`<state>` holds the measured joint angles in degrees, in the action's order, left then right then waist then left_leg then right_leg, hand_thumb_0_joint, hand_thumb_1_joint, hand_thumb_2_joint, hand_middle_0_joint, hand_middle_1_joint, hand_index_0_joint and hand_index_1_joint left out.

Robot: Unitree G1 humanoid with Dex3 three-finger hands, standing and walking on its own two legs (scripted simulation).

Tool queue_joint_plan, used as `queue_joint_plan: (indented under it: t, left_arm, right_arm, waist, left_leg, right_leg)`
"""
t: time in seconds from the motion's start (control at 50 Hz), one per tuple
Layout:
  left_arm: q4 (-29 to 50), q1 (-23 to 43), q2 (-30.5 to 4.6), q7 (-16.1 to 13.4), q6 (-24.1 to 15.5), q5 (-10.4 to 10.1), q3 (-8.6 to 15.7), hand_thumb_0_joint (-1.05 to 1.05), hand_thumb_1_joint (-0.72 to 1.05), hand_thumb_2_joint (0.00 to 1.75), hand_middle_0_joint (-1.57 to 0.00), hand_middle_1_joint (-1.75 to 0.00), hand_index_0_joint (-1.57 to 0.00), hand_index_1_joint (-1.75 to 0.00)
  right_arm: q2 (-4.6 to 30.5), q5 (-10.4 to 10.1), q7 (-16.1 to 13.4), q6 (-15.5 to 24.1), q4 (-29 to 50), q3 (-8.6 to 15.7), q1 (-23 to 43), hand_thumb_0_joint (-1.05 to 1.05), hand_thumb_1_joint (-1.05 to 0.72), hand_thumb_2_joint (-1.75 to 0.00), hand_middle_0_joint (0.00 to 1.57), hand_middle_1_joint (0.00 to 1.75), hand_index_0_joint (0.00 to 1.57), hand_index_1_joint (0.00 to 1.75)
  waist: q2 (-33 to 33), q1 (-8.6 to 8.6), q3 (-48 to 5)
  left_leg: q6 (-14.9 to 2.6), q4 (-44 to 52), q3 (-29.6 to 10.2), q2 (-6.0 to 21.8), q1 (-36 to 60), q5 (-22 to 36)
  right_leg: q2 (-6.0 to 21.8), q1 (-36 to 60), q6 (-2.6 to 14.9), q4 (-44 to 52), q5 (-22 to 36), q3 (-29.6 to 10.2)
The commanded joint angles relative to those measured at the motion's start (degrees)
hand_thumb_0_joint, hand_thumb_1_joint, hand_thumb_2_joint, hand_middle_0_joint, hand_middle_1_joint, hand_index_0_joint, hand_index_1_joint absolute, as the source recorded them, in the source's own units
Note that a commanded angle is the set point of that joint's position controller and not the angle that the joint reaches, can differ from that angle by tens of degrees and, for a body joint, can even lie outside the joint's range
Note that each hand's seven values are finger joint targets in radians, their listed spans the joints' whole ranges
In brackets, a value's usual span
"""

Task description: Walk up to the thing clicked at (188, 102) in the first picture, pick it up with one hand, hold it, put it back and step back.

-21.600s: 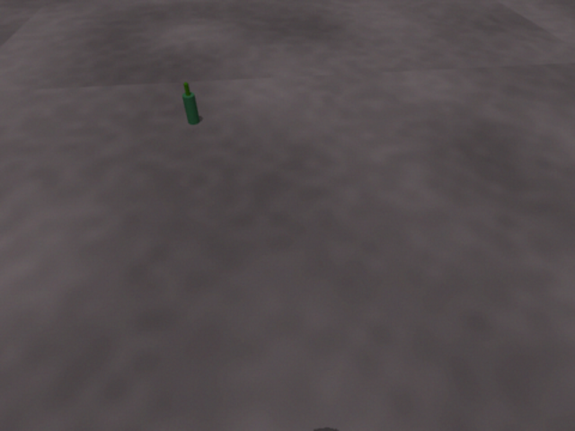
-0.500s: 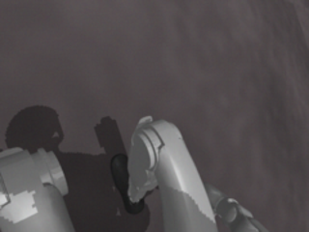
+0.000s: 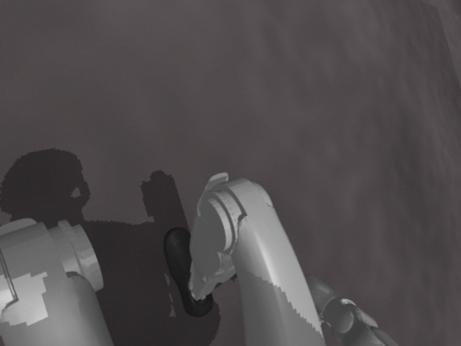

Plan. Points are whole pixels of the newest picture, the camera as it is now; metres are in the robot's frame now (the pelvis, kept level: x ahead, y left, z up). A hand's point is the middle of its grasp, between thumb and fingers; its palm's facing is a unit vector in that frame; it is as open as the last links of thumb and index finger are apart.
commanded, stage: settle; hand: left
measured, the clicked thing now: out of the picture +0.49 +0.32 -0.17
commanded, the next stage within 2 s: lift in 1.62 s
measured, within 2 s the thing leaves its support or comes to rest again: leaves its support in 0.14 s
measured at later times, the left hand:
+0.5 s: hand out of the picture +0.45 +0.35 -0.05, palm faces +0.35 -0.93 -0.09, open 10.0 cm
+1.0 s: hand out of the picture +0.46 +0.33 +0.00, palm faces +0.37 -0.93 -0.07, open 10.0 cm
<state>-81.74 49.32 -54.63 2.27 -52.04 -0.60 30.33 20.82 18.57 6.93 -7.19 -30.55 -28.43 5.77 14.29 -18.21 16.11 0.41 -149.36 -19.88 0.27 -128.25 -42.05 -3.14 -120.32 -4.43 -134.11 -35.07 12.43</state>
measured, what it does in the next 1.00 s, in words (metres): rises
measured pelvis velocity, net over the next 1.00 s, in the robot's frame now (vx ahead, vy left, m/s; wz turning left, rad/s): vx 0.02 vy -0.02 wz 0.15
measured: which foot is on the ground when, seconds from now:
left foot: down 0.00-1.00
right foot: down 0.00-1.00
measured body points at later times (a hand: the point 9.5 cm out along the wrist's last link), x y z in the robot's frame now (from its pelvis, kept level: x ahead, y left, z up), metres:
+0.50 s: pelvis +0.00 -0.01 +0.03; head +0.22 +0.14 +0.39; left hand +0.42 +0.40 -0.05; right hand +0.16 -0.26 -0.04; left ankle +0.07 +0.12 -0.27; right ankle +0.14 -0.13 -0.27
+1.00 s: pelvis +0.02 -0.02 +0.05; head +0.23 +0.09 +0.43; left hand +0.43 +0.38 +0.01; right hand +0.15 -0.27 -0.05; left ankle +0.07 +0.12 -0.27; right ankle +0.14 -0.13 -0.27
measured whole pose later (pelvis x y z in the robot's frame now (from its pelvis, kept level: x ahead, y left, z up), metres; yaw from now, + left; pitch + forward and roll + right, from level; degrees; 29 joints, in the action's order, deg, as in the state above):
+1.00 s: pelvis +0.02 -0.02 +0.05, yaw +9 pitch +32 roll -8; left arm -53.4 42.2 -34.7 9.6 -28.1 -4.6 28.3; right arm 17.0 6.2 3.5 -3.9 -36.6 -8.1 -6.6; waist 1.6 -11.6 -1.9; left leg 1.7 -135.3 -9.5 0.1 -127.1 -40.5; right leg 0.8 -123.5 -1.8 -129.4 -38.0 4.9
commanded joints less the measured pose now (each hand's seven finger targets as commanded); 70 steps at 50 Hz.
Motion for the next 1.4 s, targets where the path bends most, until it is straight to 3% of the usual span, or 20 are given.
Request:
queue_joint_plan:
  t: [0.0,0.08,0.14,0.16,0.26,0.34,0.36,0.46,0.5,0.6,0.68,0.78,0.82,0.84,0.86,0.96,1.1,1.18,1.28,1.38]
  left_arm:
    - [19.57,17.08,-14.43,0.51,-5.17,-1.49,2.96,0.00,0.34,1.27,-1.28,-1.41,-1.28,-1.42]
    - [30.66,18.12,-15.68,1.43,-3.42,-1.87,3.43,0.00,0.33,1.25,-1.28,-1.40,-1.28,-1.41]
    - [37.64,19.55,-14.47,2.15,-1.28,-3.31,4.07,0.00,0.28,1.24,-1.30,-1.41,-1.30,-1.42]
    - [37.62,18.82,-11.92,2.48,-0.23,-3.89,2.78,0.00,0.25,1.24,-1.31,-1.42,-1.31,-1.43]
    - [44.40,20.17,-10.26,2.47,3.63,-4.89,2.59,0.00,0.25,1.26,-1.29,-1.43,-1.29,-1.44]
    - [42.11,16.30,-5.18,3.88,6.72,-4.29,-0.13,0.00,0.19,1.24,-1.29,-1.43,-1.30,-1.44]
    - [43.40,18.46,-2.55,4.42,7.04,-4.50,-2.27,0.00,0.18,1.23,-1.29,-1.43,-1.30,-1.43]
    - [37.96,15.75,1.95,6.86,10.29,-5.77,-3.50,0.00,0.07,1.22,-1.26,-1.43,-1.28,-1.43]
    - [36.94,17.17,2.20,7.35,10.89,-6.19,-3.33,0.00,0.06,1.21,-1.24,-1.41,-1.25,-1.41]
    - [40.56,18.74,-0.21,8.05,11.77,-6.25,-1.51,0.00,0.07,1.22,-1.22,-1.39,-1.23,-1.40]
    - [45.38,20.28,-1.72,7.94,12.41,-6.96,0.81,0.00,0.11,1.21,-1.22,-1.38,-1.23,-1.38]
    - [53.36,23.80,-2.23,6.44,13.07,-7.97,2.32,0.00,0.12,1.22,-1.22,-1.36,-1.22,-1.38]
    - [51.56,20.23,-2.75,6.20,13.95,-7.52,3.29,0.00,0.08,1.23,-1.23,-1.37,-1.23,-1.40]
    - [52.48,22.79,-1.29,6.53,13.99,-7.48,1.78,0.00,0.07,1.24,-1.24,-1.38,-1.24,-1.40]
    - [52.99,22.79,-1.49,6.47,14.10,-7.42,2.43,0.00,0.07,1.25,-1.23,-1.38,-1.22,-1.40]
    - [48.02,21.19,1.73,7.60,15.85,-7.38,0.89,0.00,-0.01,1.23,-1.24,-1.39,-1.23,-1.41]
    - [39.61,18.00,2.86,8.73,17.72,-5.71,1.64,0.00,0.02,1.25,-1.22,-1.38,-1.22,-1.40]
    - [41.34,19.81,1.06,8.68,17.26,-6.46,3.74,0.00,0.04,1.28,-1.25,-1.41,-1.25,-1.43]
    - [48.64,23.95,1.39,7.75,16.33,-5.96,2.35,0.00,0.09,1.30,-1.26,-1.41,-1.26,-1.43]
    - [52.83,24.42,1.84,6.63,15.62,-6.78,3.03,0.00,0.05,1.32,-1.28,-1.43,-1.27,-1.46]
  right_arm:
    - [20.58,-0.03,-1.33,-1.14,-1.21,7.95,-6.86,0.00,-0.91,-0.90,0.20,0.30,0.20,0.30]
    - [19.84,-0.86,-1.52,-1.16,-0.75,9.86,-8.70,0.00,-0.92,-0.91,0.20,0.30,0.20,0.30]
    - [19.30,-1.93,-1.93,-0.67,0.00,11.35,-9.06,0.00,-0.93,-0.91,0.20,0.30,0.20,0.30]
    - [19.18,-2.49,-2.09,-0.71,-0.97,12.14,-10.17,0.00,-0.93,-0.91,0.20,0.30,0.20,0.30]
    - [17.02,-4.35,-2.64,0.02,-0.89,14.59,-12.67,0.00,-0.92,-0.91,0.20,0.30,0.20,0.30]
    - [15.96,-5.78,-2.86,0.25,-3.44,16.92,-15.77,0.00,-0.92,-0.90,0.20,0.30,0.20,0.30]
    - [15.98,-6.25,-2.79,0.66,-1.78,17.63,-14.44,0.00,-0.91,-0.90,0.20,0.30,0.20,0.30]
    - [14.75,-8.32,-2.76,1.41,-2.36,19.79,-16.26,0.00,-0.90,-0.90,0.20,0.30,0.20,0.30]
    - [14.72,-9.12,-2.77,1.69,-2.93,20.48,-16.81,0.00,-0.89,-0.90,0.20,0.30,0.20,0.30]
    - [13.71,-10.54,-2.84,2.23,-2.31,22.29,-16.61,0.00,-0.89,-0.90,0.20,0.30,0.20,0.30]
    - [13.29,-11.58,-3.32,2.63,-2.66,23.39,-17.75,0.00,-0.88,-0.90,0.20,0.30,0.20,0.30]
    - [11.49,-12.06,-3.94,2.97,-2.95,23.86,-20.02,0.00,-0.89,-0.90,0.20,0.30,0.20,0.30]
    - [10.80,-12.35,-4.19,3.03,-4.65,24.59,-21.45,0.00,-0.90,-0.90,0.20,0.30,0.20,0.30]
    - [10.74,-12.32,-4.32,3.19,-4.05,24.60,-20.91,0.00,-0.90,-0.90,0.20,0.30,0.20,0.30]
    - [10.45,-12.19,-4.41,3.33,-4.52,24.73,-21.79,0.00,-0.90,-0.90,0.20,0.30,0.20,0.30]
    - [9.49,-12.54,-4.68,4.14,-4.31,25.24,-21.86,0.00,-0.91,-0.90,0.20,0.30,0.20,0.30]
    - [9.89,-13.26,-4.75,4.09,-4.41,26.14,-22.72,0.00,-0.89,-0.90,0.20,0.30,0.20,0.30]
    - [9.85,-13.56,-4.91,4.43,-4.09,26.49,-22.64,0.00,-0.89,-0.90,0.20,0.30,0.20,0.30]
    - [9.12,-13.60,-5.17,5.06,-4.31,27.17,-22.48,0.00,-0.90,-0.90,0.20,0.30,0.20,0.30]
    - [8.25,-13.36,-5.31,5.72,-4.90,27.33,-23.35,0.00,-0.91,-0.91,0.20,0.30,0.20,0.30]
  waist:
    - [-43.43,-3.11,-42.82]
    - [-47.99,-1.48,-49.27]
    - [-49.73,-0.67,-52.40]
    - [-49.29,-1.08,-51.01]
    - [-46.96,0.80,-55.32]
    - [-44.48,1.06,-51.60]
    - [-44.08,0.83,-51.61]
    - [-37.08,1.72,-51.51]
    - [-36.05,2.08,-50.63]
    - [-34.24,5.50,-54.89]
    - [-37.73,7.21,-59.48]
    - [-40.20,7.58,-66.21]
    - [-38.63,8.17,-66.18]
    - [-39.12,7.14,-65.77]
    - [-38.55,7.14,-67.50]
    - [-33.46,6.47,-66.00]
    - [-32.04,7.60,-62.28]
    - [-30.43,8.64,-63.67]
    - [-35.00,8.52,-66.45]
    - [-35.83,8.53,-70.21]
  left_leg:
    - [1.78,19.83,5.00,4.52,33.27,18.60]
    - [1.90,21.26,5.91,4.35,36.32,20.45]
    - [2.02,22.55,6.07,4.34,39.21,22.33]
    - [1.93,23.33,6.14,4.13,38.05,20.45]
    - [0.97,23.27,8.37,3.35,34.57,18.89]
    - [0.77,25.37,9.00,2.91,32.94,15.32]
    - [0.82,25.87,9.01,2.71,32.08,14.65]
    - [-0.26,25.86,10.36,1.75,27.81,11.42]
    - [-0.48,26.89,10.54,1.41,26.48,8.81]
    - [-0.99,28.50,12.47,0.83,26.42,5.29]
    - [-0.32,30.32,12.53,0.85,31.43,7.96]
    - [-0.23,30.00,13.64,0.67,35.54,16.25]
    - [-0.54,29.89,14.10,0.62,35.21,16.78]
    - [-0.60,29.99,14.25,0.55,34.95,17.05]
    - [-0.71,29.42,14.44,0.67,36.23,18.66]
    - [-1.66,28.75,15.96,0.27,29.99,16.97]
    - [-1.15,32.01,15.54,0.26,30.45,14.29]
    - [-1.53,32.15,16.38,0.03,29.37,12.08]
    - [-0.91,34.42,15.97,0.15,34.55,13.34]
    - [-0.82,34.34,16.28,0.24,38.42,17.83]
  right_leg:
    - [-1.33,18.84,4.96,7.15,15.62,4.88]
    - [-0.93,20.72,5.44,7.46,16.64,3.52]
    - [-0.70,19.33,5.74,7.70,17.20,2.67]
    - [-0.56,18.21,5.86,7.99,16.00,2.53]
    - [-0.17,21.59,5.79,9.82,16.75,0.27]
    - [0.25,17.30,6.08,11.04,13.52,0.13]
    - [0.37,15.44,6.30,10.53,12.84,0.22]
    - [0.58,15.38,6.06,12.41,10.43,-0.29]
    - [0.88,13.98,6.18,12.56,8.15,-0.34]
    - [0.89,14.95,6.27,13.82,3.98,-1.74]
    - [1.32,13.84,6.67,12.82,5.86,-2.70]
    - [1.74,17.26,6.72,13.15,11.83,-4.41]
    - [1.81,17.57,6.58,13.88,11.85,-5.35]
    - [1.98,17.53,6.60,14.08,12.46,-5.48]
    - [1.91,18.86,6.42,14.74,13.85,-5.71]
    - [2.01,23.38,5.77,17.14,14.01,-6.79]
    - [2.14,19.29,6.44,17.75,9.94,-5.32]
    - [2.02,21.27,6.19,18.91,8.26,-5.98]
    - [2.38,19.45,6.68,18.58,8.92,-6.40]
    - [2.64,21.73,6.48,19.25,12.31,-7.30]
